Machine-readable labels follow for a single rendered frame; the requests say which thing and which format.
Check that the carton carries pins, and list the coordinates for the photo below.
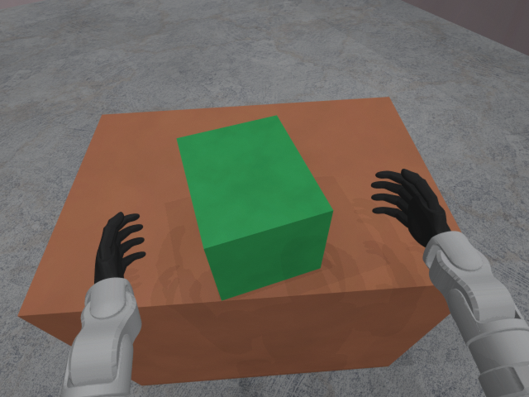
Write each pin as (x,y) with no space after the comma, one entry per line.
(261,215)

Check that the robot right hand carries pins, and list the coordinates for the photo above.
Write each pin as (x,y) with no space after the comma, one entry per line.
(421,212)

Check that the robot left hand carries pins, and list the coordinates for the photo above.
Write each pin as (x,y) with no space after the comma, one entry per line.
(109,262)

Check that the pedestal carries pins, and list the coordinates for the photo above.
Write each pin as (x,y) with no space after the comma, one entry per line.
(371,300)

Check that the robot left forearm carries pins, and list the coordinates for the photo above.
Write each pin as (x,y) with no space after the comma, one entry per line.
(99,362)

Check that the robot right forearm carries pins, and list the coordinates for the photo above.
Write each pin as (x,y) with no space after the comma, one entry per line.
(489,321)

